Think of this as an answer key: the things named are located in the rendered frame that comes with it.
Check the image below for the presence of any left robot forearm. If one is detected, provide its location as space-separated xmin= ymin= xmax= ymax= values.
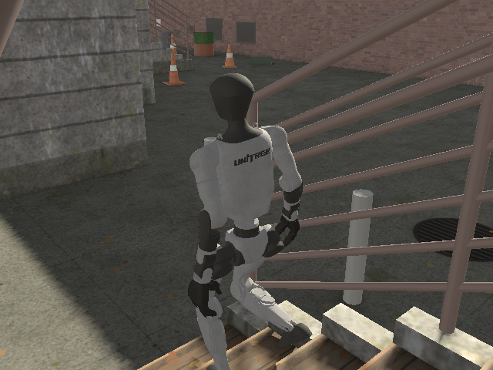
xmin=193 ymin=210 xmax=220 ymax=284

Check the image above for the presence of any robot right hand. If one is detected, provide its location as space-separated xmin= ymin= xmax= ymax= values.
xmin=275 ymin=215 xmax=300 ymax=247

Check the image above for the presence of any right robot shin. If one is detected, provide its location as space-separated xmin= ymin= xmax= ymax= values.
xmin=240 ymin=277 xmax=298 ymax=332

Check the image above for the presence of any right robot forearm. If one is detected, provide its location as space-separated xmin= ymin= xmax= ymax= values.
xmin=282 ymin=178 xmax=303 ymax=221

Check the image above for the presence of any robot left hand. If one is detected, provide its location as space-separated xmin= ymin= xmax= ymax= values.
xmin=187 ymin=279 xmax=222 ymax=318

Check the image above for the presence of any robot right foot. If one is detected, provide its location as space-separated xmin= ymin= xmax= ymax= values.
xmin=275 ymin=323 xmax=312 ymax=349

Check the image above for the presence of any left robot upper arm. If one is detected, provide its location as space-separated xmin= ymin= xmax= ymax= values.
xmin=189 ymin=142 xmax=227 ymax=229

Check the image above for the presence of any right robot upper arm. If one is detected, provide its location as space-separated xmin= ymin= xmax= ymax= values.
xmin=258 ymin=126 xmax=302 ymax=192

